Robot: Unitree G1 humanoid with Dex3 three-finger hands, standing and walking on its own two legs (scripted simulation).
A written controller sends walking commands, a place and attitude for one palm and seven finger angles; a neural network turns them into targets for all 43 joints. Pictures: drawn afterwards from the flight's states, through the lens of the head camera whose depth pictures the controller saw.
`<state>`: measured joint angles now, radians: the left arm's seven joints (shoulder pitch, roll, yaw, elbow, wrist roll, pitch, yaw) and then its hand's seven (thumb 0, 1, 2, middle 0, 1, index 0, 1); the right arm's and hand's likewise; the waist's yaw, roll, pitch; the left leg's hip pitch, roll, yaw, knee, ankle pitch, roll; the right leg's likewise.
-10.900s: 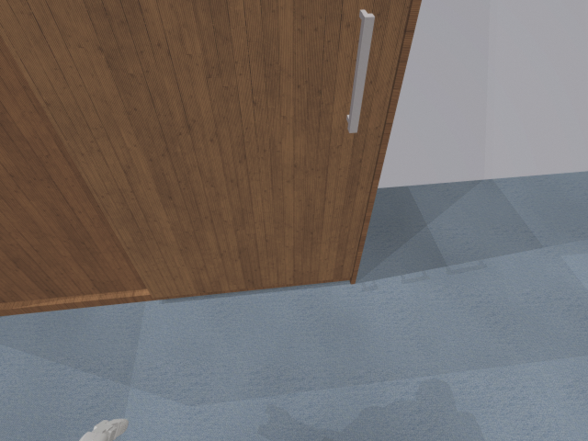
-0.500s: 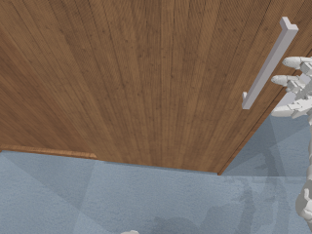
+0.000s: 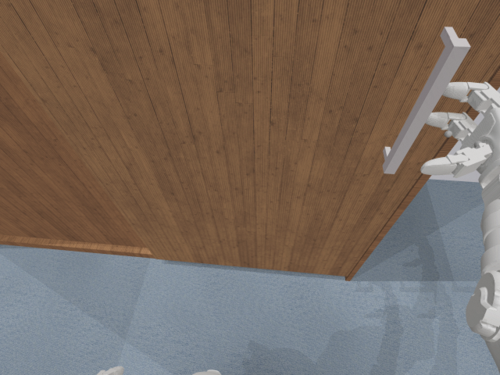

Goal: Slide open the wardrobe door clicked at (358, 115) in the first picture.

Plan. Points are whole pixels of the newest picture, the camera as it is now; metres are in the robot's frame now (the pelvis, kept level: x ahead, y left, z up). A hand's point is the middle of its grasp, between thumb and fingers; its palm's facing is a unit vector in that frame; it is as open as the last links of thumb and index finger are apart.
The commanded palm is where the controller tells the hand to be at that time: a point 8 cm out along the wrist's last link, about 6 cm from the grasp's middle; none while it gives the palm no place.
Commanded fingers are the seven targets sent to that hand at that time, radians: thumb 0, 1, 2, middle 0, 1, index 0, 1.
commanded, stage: feel for the door with the fingertips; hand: right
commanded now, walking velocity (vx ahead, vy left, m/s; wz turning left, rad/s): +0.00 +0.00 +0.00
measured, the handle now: (414, 112) +0.52 -0.18 +0.14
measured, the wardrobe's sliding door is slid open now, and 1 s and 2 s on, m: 0.00 0.00 0.00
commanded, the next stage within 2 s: slide the fingers in behind the handle in 0.06 s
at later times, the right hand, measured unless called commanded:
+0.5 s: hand (445, 134) +0.47 -0.22 +0.14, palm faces -0.04 +1.00 +0.01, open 13.8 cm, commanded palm +0.45 -0.26 +0.14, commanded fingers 0.00 0.50 -0.30 0.30 1.20 0.30 1.20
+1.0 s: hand (430, 137) +0.47 -0.20 +0.13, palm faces -0.05 +1.00 +0.04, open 13.9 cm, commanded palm +0.44 -0.25 +0.14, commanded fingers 0.00 0.50 -0.30 0.30 1.20 0.30 1.20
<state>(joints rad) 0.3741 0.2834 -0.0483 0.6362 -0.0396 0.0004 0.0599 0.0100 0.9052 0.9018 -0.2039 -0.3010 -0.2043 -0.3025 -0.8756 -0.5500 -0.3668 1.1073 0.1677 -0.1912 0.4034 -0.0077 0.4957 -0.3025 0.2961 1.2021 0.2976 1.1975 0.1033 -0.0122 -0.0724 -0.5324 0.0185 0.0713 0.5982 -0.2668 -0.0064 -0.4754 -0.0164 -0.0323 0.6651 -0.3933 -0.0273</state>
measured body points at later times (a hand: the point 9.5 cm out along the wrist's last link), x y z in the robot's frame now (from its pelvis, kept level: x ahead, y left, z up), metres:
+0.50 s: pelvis -0.01 +0.00 +0.00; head +0.06 -0.01 +0.44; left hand +0.01 +0.27 -0.11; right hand +0.47 -0.27 +0.14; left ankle +0.01 +0.13 -0.72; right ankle -0.05 -0.10 -0.72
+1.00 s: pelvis +0.00 +0.00 +0.00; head +0.06 -0.01 +0.44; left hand +0.04 +0.27 -0.11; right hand +0.47 -0.25 +0.13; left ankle +0.01 +0.13 -0.72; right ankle -0.05 -0.10 -0.72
